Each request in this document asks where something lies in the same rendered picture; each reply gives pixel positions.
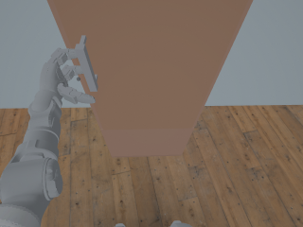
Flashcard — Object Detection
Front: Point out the left robot upper arm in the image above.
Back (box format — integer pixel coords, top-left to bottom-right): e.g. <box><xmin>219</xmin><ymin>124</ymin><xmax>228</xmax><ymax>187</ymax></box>
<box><xmin>0</xmin><ymin>157</ymin><xmax>63</xmax><ymax>227</ymax></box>

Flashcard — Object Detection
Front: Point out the left robot forearm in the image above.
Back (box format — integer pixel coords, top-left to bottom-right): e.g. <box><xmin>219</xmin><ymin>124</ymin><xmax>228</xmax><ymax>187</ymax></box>
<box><xmin>0</xmin><ymin>90</ymin><xmax>62</xmax><ymax>202</ymax></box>

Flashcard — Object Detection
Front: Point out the cupboard door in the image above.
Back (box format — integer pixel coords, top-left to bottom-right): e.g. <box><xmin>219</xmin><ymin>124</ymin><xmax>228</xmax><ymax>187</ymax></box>
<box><xmin>53</xmin><ymin>0</ymin><xmax>249</xmax><ymax>131</ymax></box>

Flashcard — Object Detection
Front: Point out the robot left hand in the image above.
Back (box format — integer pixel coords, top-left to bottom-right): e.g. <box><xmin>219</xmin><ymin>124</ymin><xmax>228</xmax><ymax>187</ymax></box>
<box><xmin>39</xmin><ymin>47</ymin><xmax>96</xmax><ymax>105</ymax></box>

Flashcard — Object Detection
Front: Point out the handle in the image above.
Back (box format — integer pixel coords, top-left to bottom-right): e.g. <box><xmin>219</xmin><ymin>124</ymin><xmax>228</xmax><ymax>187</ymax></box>
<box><xmin>75</xmin><ymin>35</ymin><xmax>98</xmax><ymax>92</ymax></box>

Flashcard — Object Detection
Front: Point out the robot right shin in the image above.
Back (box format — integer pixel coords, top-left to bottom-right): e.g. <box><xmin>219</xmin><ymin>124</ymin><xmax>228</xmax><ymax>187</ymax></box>
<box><xmin>170</xmin><ymin>220</ymin><xmax>181</xmax><ymax>226</ymax></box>

